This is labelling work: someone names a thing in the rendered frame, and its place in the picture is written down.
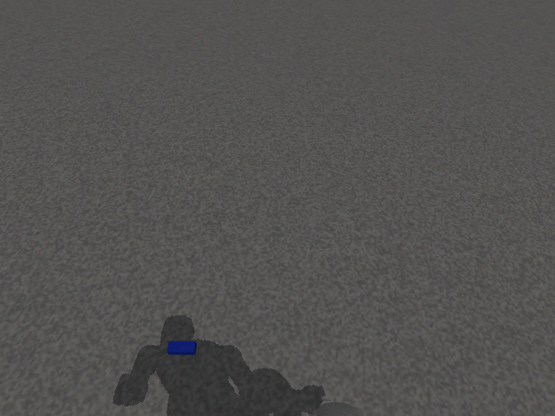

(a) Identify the small box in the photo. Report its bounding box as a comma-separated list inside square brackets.
[167, 341, 197, 355]

